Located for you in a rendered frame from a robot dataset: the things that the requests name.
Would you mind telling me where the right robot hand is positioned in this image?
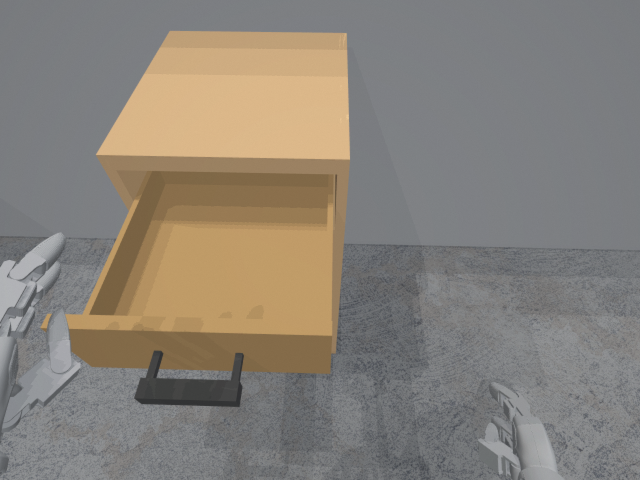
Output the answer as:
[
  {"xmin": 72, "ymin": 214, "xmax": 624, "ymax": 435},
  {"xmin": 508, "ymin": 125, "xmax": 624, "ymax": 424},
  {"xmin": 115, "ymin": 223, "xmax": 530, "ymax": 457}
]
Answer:
[{"xmin": 478, "ymin": 382, "xmax": 558, "ymax": 480}]

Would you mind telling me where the drawer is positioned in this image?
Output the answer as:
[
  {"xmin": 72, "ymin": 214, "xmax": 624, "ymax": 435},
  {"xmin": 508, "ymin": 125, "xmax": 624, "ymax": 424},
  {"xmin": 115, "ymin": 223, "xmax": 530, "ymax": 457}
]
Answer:
[{"xmin": 40, "ymin": 171, "xmax": 334, "ymax": 374}]

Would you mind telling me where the left robot hand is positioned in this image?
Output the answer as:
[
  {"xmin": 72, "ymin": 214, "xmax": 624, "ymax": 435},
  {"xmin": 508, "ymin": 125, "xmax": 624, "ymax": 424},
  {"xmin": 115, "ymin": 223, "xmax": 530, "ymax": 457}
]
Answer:
[{"xmin": 0, "ymin": 233, "xmax": 81, "ymax": 444}]

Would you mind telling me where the cabinet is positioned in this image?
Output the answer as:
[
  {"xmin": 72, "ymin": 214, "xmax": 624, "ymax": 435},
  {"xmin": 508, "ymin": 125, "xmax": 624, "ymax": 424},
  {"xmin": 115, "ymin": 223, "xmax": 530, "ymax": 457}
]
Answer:
[{"xmin": 96, "ymin": 31, "xmax": 350, "ymax": 354}]

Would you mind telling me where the handle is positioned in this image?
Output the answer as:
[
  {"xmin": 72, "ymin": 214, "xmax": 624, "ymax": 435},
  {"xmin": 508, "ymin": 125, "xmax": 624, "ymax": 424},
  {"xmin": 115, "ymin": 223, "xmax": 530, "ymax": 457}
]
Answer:
[{"xmin": 134, "ymin": 351, "xmax": 244, "ymax": 407}]

